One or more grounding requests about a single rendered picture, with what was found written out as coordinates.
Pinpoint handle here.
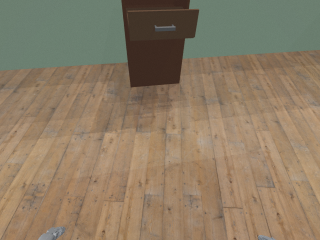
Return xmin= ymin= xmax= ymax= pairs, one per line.
xmin=154 ymin=24 xmax=176 ymax=32

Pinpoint robot left hand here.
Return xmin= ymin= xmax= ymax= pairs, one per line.
xmin=38 ymin=226 xmax=66 ymax=240

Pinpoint cabinet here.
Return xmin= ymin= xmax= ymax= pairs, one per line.
xmin=121 ymin=0 xmax=190 ymax=88

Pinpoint drawer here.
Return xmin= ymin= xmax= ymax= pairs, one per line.
xmin=126 ymin=6 xmax=199 ymax=41

